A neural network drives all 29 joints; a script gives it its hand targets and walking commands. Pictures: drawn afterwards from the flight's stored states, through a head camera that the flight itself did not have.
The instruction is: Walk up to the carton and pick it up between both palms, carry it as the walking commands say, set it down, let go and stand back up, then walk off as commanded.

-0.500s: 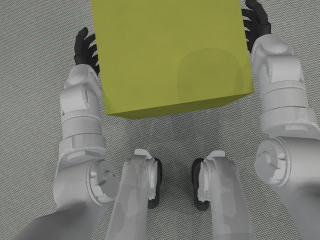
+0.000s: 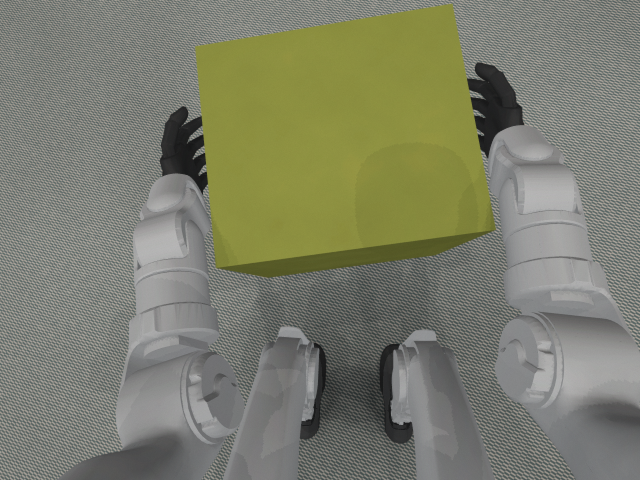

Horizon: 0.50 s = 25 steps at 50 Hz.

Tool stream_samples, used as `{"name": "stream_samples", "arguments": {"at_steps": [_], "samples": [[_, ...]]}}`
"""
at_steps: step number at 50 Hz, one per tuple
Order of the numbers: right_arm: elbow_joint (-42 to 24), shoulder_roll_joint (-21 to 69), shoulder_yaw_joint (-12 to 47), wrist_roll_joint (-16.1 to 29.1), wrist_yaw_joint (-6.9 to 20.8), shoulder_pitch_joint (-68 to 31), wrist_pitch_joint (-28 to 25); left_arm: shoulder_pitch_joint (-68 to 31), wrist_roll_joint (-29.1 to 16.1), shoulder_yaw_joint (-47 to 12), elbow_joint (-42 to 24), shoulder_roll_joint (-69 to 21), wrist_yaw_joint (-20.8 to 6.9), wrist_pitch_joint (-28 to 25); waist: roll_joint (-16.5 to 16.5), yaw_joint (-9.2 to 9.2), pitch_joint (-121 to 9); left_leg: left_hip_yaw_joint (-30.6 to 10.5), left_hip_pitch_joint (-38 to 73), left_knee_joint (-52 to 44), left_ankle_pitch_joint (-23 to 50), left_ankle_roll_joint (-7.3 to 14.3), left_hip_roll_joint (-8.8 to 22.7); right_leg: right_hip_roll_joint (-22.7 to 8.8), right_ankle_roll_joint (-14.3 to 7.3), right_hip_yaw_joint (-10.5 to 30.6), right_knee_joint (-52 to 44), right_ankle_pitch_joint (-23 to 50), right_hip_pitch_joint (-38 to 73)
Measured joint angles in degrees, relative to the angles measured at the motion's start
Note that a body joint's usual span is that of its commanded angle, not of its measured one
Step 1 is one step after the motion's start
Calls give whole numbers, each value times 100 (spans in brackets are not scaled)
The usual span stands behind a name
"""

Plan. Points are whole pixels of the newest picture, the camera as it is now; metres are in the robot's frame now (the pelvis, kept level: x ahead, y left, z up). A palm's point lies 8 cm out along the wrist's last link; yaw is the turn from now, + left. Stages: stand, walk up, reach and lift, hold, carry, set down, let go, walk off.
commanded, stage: reach and lift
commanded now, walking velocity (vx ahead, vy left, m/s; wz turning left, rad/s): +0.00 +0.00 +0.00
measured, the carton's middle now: (339, 171) +0.49 +0.02 -0.13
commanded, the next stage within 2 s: none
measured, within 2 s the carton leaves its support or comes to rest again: neither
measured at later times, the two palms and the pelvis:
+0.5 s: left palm (144, 176) +0.44 +0.20 +0.02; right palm (524, 124) +0.48 -0.16 +0.01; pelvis +0.02 +0.00 +0.07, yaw -1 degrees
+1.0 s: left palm (89, 176) +0.41 +0.20 +0.09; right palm (568, 110) +0.46 -0.15 +0.08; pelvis +0.04 +0.00 +0.13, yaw -1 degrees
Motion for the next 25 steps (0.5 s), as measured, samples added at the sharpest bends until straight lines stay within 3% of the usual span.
{"name": "stream_samples", "arguments": {"at_steps": [25], "samples": [[-456,468,-68,-135,42,1174,-193,1047,83,-152,-266,-250,-158,-196,-14,65,-159,-112,1611,-1386,233,-6,7,42,5,11,-1420,229,1645]]}}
